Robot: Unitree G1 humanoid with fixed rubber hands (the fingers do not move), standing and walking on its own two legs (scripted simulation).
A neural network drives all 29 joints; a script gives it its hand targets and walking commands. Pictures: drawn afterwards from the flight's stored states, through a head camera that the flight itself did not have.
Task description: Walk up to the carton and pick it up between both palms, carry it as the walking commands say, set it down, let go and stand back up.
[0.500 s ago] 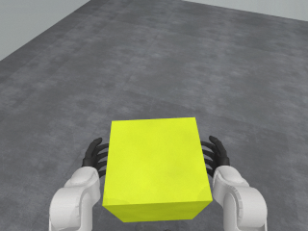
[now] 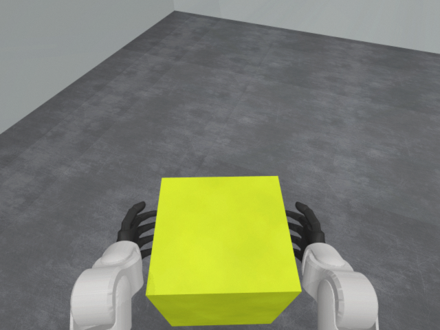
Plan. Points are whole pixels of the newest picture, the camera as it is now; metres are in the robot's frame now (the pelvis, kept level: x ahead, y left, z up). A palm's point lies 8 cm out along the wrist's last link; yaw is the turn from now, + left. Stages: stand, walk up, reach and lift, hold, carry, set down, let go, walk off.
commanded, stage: carry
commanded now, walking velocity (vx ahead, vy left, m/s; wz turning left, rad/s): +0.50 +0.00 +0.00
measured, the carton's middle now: (220, 256) +0.25 -0.01 +0.00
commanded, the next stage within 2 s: none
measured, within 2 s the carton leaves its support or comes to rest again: neither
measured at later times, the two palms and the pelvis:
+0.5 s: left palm (146, 121) +0.57 +0.14 +0.06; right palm (260, 107) +0.61 -0.14 +0.07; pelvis +0.36 -0.02 -0.01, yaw +3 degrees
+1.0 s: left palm (169, 54) +0.92 +0.11 +0.06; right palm (254, 44) +0.95 -0.18 +0.07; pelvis +0.70 -0.05 +0.00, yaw +3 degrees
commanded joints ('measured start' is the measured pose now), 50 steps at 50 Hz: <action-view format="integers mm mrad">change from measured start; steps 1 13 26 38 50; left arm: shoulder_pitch -326 -389 -433 -391 -494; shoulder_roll -842 -903 -762 -874 -867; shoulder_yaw -517 -588 -633 -520 -624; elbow -145 -227 -230 -158 -296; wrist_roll -217 -275 -302 -258 -327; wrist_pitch -85 -92 -63 -75 -105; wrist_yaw -133 -139 -168 -134 -144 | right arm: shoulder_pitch -596 -443 -418 -663 -459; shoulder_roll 825 867 737 849 874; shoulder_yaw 693 631 579 698 596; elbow -238 -124 -140 -246 -131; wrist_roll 371 339 256 380 312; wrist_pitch -27 -21 -35 -13 -57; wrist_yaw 157 179 124 156 150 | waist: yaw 7 58 -7 50 59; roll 103 -67 142 -70 -160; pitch -184 -368 -284 -372 -304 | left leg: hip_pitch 194 -510 330 -127 -399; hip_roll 224 81 425 140 -11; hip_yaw -32 -89 -498 58 54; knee -92 590 -151 266 185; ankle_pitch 604 -207 76 427 73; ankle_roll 66 -64 199 -48 -60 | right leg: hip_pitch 43 654 -145 630 717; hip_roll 28 -337 -18 -49 -241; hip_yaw -97 303 44 45 89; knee -465 -665 -74 -620 -631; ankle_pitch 307 588 -82 338 779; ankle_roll -10 -206 -23 -86 -130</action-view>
